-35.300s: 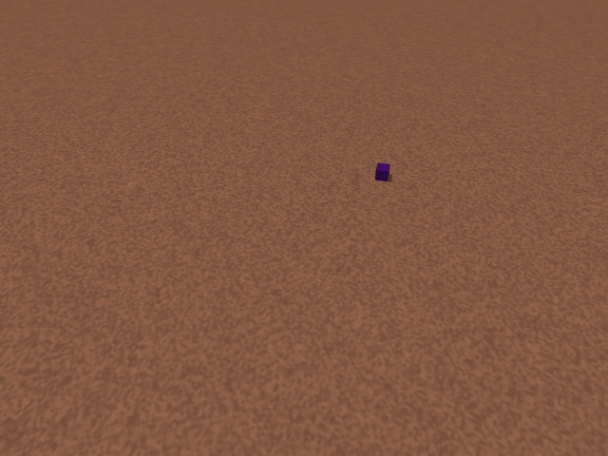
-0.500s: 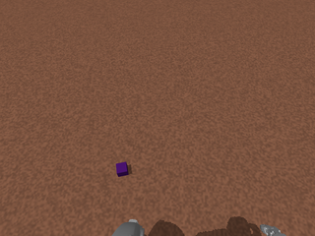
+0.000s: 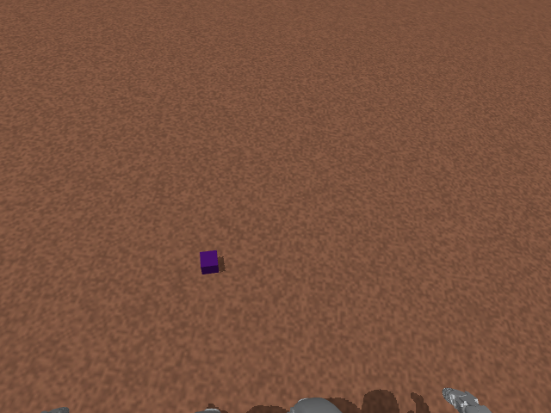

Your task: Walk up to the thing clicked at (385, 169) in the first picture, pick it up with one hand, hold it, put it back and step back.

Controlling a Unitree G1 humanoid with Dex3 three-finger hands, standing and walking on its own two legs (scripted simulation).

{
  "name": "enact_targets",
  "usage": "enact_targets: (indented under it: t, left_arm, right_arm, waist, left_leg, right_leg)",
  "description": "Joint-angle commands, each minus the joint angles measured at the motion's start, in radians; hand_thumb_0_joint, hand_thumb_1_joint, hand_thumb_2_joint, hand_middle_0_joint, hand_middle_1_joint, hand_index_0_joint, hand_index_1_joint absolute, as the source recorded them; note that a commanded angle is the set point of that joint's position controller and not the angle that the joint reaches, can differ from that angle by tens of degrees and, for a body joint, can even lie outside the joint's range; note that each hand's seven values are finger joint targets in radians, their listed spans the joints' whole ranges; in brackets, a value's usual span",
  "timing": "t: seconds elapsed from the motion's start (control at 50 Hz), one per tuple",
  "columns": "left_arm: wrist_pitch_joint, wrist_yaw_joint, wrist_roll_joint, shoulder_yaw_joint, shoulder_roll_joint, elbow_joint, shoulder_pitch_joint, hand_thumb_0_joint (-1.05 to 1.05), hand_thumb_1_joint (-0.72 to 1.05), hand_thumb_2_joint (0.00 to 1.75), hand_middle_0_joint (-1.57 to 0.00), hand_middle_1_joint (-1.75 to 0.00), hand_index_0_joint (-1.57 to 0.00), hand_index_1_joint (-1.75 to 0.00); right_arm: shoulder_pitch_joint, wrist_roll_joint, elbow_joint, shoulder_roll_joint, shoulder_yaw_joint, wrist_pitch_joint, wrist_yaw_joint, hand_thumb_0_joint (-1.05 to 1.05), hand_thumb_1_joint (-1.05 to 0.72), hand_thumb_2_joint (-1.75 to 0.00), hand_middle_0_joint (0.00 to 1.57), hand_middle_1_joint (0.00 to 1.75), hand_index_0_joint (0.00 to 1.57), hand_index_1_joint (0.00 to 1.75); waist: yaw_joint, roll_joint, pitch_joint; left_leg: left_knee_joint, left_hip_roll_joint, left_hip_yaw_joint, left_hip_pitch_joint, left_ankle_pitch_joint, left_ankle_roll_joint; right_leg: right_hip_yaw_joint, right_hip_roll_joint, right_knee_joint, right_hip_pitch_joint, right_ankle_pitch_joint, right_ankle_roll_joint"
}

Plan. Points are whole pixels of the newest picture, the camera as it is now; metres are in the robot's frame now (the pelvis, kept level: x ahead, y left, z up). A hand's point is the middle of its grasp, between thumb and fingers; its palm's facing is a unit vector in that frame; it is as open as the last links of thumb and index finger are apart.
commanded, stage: step back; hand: left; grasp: from above
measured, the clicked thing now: (209, 262) +0.70 +0.20 -0.73
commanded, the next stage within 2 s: none
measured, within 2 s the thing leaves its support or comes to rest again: neither
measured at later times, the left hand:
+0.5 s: hand out of the picture -0.06 +0.24 -0.14, palm faces +0.02 -0.90 -0.44, open 7.4 cm
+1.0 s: hand out of the picture -0.30 +0.21 -0.15, palm faces +0.00 -0.91 -0.42, open 7.4 cm
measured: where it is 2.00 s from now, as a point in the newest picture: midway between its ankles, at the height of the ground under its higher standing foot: outside the picture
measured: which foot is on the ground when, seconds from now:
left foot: down 0.00-0.20, up 0.22-0.52, down 0.54-0.90, up 0.92-1.00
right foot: up 0.00-0.16, down 0.18-0.56, up 0.58-0.86, down 0.88-1.00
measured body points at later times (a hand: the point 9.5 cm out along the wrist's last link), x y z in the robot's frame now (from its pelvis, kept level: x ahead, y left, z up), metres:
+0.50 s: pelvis -0.17 -0.04 -0.01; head -0.11 -0.05 +0.44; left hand -0.06 +0.28 -0.11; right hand -0.10 -0.35 -0.14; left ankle -0.20 +0.09 -0.71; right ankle -0.12 -0.15 -0.73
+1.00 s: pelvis -0.35 -0.06 -0.01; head -0.31 -0.08 +0.44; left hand -0.30 +0.25 -0.12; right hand -0.22 -0.38 -0.13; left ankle -0.29 +0.08 -0.68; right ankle -0.35 -0.18 -0.73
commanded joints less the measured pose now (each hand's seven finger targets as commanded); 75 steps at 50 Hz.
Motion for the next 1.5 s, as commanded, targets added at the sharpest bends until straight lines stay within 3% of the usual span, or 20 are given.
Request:
enact_targets:
  t: [0.0,0.14,0.18,0.2,0.26,0.44,0.5,0.56,0.62,0.76,0.84,0.88,0.9,0.96,1.08,1.14,1.2,1.36,1.42,1.48]
  left_arm:
    - [-0.019,0.003,0.001,0.045,0.153,-0.082,0.035,0.0,0.9,0.9,-0.2,-0.3,-0.2,-0.3]
    - [-0.024,-0.019,0.011,0.061,0.161,0.033,0.246,0.0,0.9,0.9,-0.2,-0.3,-0.2,-0.3]
    - [-0.029,-0.019,0.033,0.098,0.314,-0.03,0.172,0.0,0.9,0.9,-0.2,-0.3,-0.2,-0.3]
    - [-0.029,-0.012,0.035,0.105,0.38,-0.076,0.072,0.0,0.9,0.9,-0.2,-0.3,-0.2,-0.3]
    - [-0.044,0.005,0.03,0.067,0.225,-0.114,-0.131,0.0,0.9,0.9,-0.2,-0.3,-0.2,-0.3]
    - [-0.026,0.024,0.017,0.053,0.214,-0.115,0.028,0.0,0.9,0.9,-0.2,-0.3,-0.2,-0.3]
    - [-0.01,0.016,0.002,0.032,0.195,-0.137,-0.028,0.0,0.9,0.9,-0.2,-0.3,-0.2,-0.3]
    - [-0.007,0.026,0.002,0.047,0.187,-0.145,-0.124,0.0,0.9,0.9,-0.2,-0.3,-0.2,-0.3]
    - [0.002,0.019,-0.018,0.042,0.163,-0.09,-0.04,0.0,0.9,0.9,-0.2,-0.3,-0.2,-0.3]
    - [-0.026,0.007,0.001,0.032,0.152,-0.057,-0.002,0.0,0.9,0.9,-0.2,-0.3,-0.2,-0.3]
    - [-0.055,0.005,0.018,0.036,0.163,0.029,0.129,0.0,0.9,0.9,-0.2,-0.3,-0.2,-0.3]
    - [-0.052,0.006,0.035,0.089,0.366,-0.012,0.046,0.0,0.9,0.9,-0.2,-0.3,-0.2,-0.3]
    - [-0.06,0.013,0.029,0.087,0.37,-0.038,-0.016,0.0,0.9,0.9,-0.2,-0.3,-0.2,-0.3]
    - [-0.074,0.018,0.034,0.051,0.237,-0.041,-0.115,0.0,0.9,0.9,-0.2,-0.3,-0.2,-0.3]
    - [-0.08,-0.001,0.038,0.061,0.251,0.003,0.041,0.0,0.9,0.9,-0.2,-0.3,-0.2,-0.3]
    - [-0.062,-0.01,0.025,0.034,0.23,0.002,0.0,0.0,0.9,0.9,-0.2,-0.3,-0.2,-0.3]
    - [-0.065,-0.008,0.006,0.033,0.214,0.02,-0.069,0.0,0.9,0.9,-0.2,-0.3,-0.2,-0.3]
    - [-0.097,-0.019,0.014,0.031,0.155,0.123,0.085,0.0,0.9,0.9,-0.2,-0.3,-0.2,-0.3]
    - [-0.109,-0.011,0.031,0.06,0.301,0.11,0.069,0.0,0.9,0.9,-0.2,-0.3,-0.2,-0.3]
    - [-0.124,-0.004,0.024,0.047,0.242,0.081,0.002,0.0,0.9,0.9,-0.2,-0.3,-0.2,-0.3]
  right_arm:
    - [0.042,0.009,-0.077,-0.27,-0.081,-0.024,-0.024,0.0,-0.9,-0.9,0.2,0.3,0.2,0.3]
    - [-0.034,0.01,-0.106,-0.309,-0.088,0.013,-0.016,0.0,-0.9,-0.9,0.2,0.3,0.2,0.3]
    - [-0.072,0.029,-0.138,-0.199,-0.064,0.008,-0.018,0.0,-0.9,-0.9,0.2,0.3,0.2,0.3]
    - [-0.082,0.019,-0.135,-0.245,-0.084,0.011,-0.033,0.0,-0.9,-0.9,0.2,0.3,0.2,0.3]
    - [0.073,0.035,-0.052,-0.237,-0.076,0.003,-0.028,0.0,-0.9,-0.9,0.2,0.3,0.2,0.3]
    - [0.09,0.012,-0.055,-0.205,-0.058,-0.011,-0.027,0.0,-0.9,-0.9,0.2,0.3,0.2,0.3]
    - [0.19,0.01,-0.009,-0.224,-0.073,-0.019,-0.023,0.0,-0.9,-0.9,0.2,0.3,0.2,0.3]
    - [0.104,-0.002,-0.05,-0.409,-0.111,-0.02,-0.014,0.0,-0.9,-0.9,0.2,0.3,0.2,0.3]
    - [0.006,-0.002,-0.053,-0.309,-0.073,-0.023,-0.03,0.0,-0.9,-0.9,0.2,0.3,0.2,0.3]
    - [0.04,-0.007,-0.067,-0.288,-0.075,0.002,-0.023,0.0,-0.9,-0.9,0.2,0.3,0.2,0.3]
    - [-0.002,0.017,-0.069,-0.277,-0.065,0.025,-0.012,0.0,-0.9,-0.9,0.2,0.3,0.2,0.3]
    - [-0.054,0.019,-0.104,-0.204,-0.055,0.024,-0.023,0.0,-0.9,-0.9,0.2,0.3,0.2,0.3]
    - [-0.061,0.02,-0.095,-0.251,-0.075,0.03,-0.027,0.0,-0.9,-0.9,0.2,0.3,0.2,0.3]
    - [0.039,0.026,-0.026,-0.237,-0.065,0.016,-0.019,0.0,-0.9,-0.9,0.2,0.3,0.2,0.3]
    - [-0.011,-0.002,-0.013,-0.219,-0.058,-0.019,0.008,0.0,-0.9,-0.9,0.2,0.3,0.2,0.3]
    - [0.098,0.001,0.057,-0.207,-0.068,-0.041,0.009,0.0,-0.9,-0.9,0.2,0.3,0.2,0.3]
    - [0.081,-0.007,0.052,-0.371,-0.099,-0.055,0.007,0.0,-0.9,-0.9,0.2,0.3,0.2,0.3]
    - [-0.001,0.006,0.055,-0.234,-0.056,-0.039,0.014,0.0,-0.9,-0.9,0.2,0.3,0.2,0.3]
    - [0.008,0.005,0.053,-0.208,-0.054,-0.031,0.002,0.0,-0.9,-0.9,0.2,0.3,0.2,0.3]
    - [0.061,0.013,0.08,-0.213,-0.058,-0.049,0.008,0.0,-0.9,-0.9,0.2,0.3,0.2,0.3]
  waist:
    - [-0.049,0.193,-0.215]
    - [0.026,0.227,-0.248]
    - [0.065,-0.231,-0.121]
    - [0.07,-0.235,-0.052]
    - [-0.068,-0.08,-0.063]
    - [0.045,-0.196,-0.202]
    - [-0.012,-0.096,-0.246]
    - [-0.061,0.231,-0.189]
    - [0.019,0.117,-0.17]
    - [-0.03,0.226,-0.211]
    - [0.022,0.185,-0.285]
    - [0.068,-0.237,-0.178]
    - [0.052,-0.18,-0.091]
    - [-0.033,-0.063,-0.086]
    - [0.072,-0.158,-0.124]
    - [0.003,-0.113,-0.144]
    - [-0.045,0.163,-0.074]
    - [0.041,0.14,-0.112]
    - [0.054,-0.107,-0.034]
    - [0.018,-0.013,-0.042]
  left_leg:
    - [-0.13,0.271,-0.244,0.303,0.295,0.23]
    - [-0.114,0.191,-0.176,-0.034,-0.097,0.095]
    - [0.275,-0.115,-0.052,-0.272,-0.33,-0.033]
    - [0.503,-0.081,-0.143,-0.197,-0.39,-0.057]
    - [0.637,-0.136,-0.164,-0.154,-0.236,-0.042]
    - [0.163,-0.047,-0.017,-0.104,-0.315,-0.042]
    - [-0.147,-0.017,-0.015,0.123,0.036,-0.005]
    - [-0.211,0.401,-0.534,0.0,0.332,0.292]
    - [-0.135,0.266,-0.27,0.031,0.414,0.206]
    - [-0.076,0.25,-0.232,0.206,0.357,0.217]
    - [0.056,0.155,-0.137,0.038,0.099,0.094]
    - [0.41,-0.081,-0.108,-0.218,-0.396,-0.029]
    - [0.572,-0.034,-0.219,-0.167,-0.39,-0.046]
    - [0.633,-0.093,-0.162,-0.157,-0.237,-0.045]
    - [0.15,-0.023,-0.039,-0.123,-0.358,-0.054]
    - [-0.204,-0.047,0.024,0.191,-0.16,-0.018]
    - [-0.379,0.338,-0.591,0.02,-0.65,0.216]
    - [-0.148,0.127,-0.172,-0.106,-0.389,0.054]
    - [0.313,-0.036,-0.088,-0.219,-0.377,-0.022]
    - [0.288,0.019,-0.134,-0.164,-0.263,-0.021]
  right_leg:
    - [-0.007,-0.052,-0.167,-0.059,-0.035,0.028]
    - [-0.163,-0.089,-0.734,0.342,0.152,-0.05]
    - [0.355,-0.408,-0.954,0.163,-0.069,-0.204]
    - [0.477,-0.559,-1.016,-0.071,-0.051,-0.32]
    - [0.069,-0.338,-0.831,-0.002,0.357,-0.201]
    - [0.076,-0.382,-0.665,0.393,0.736,-0.22]
    - [0.012,-0.319,-0.553,0.253,0.576,-0.129]
    - [-0.035,-0.059,-0.087,0.039,-0.179,-0.03]
    - [0.046,-0.02,0.091,-0.015,-0.054,-0.046]
    - [-0.105,-0.081,-0.366,0.046,-0.041,0.007]
    - [-0.125,-0.099,-0.814,0.333,0.219,-0.046]
    - [0.415,-0.528,-0.936,0.121,0.07,-0.288]
    - [0.47,-0.58,-0.967,-0.046,0.043,-0.331]
    - [0.109,-0.36,-0.813,0.041,0.256,-0.219]
    - [0.143,-0.354,-0.846,0.263,-0.149,-0.203]
    - [0.032,-0.298,-0.736,0.121,-0.022,-0.143]
    - [-0.098,-0.151,-0.344,-0.035,-0.099,-0.027]
    - [-0.18,-0.084,-0.768,0.373,0.158,-0.046]
    - [0.422,-0.484,-1.058,0.207,-0.437,-0.225]
    - [0.246,-0.417,-0.977,0.207,-0.12,-0.218]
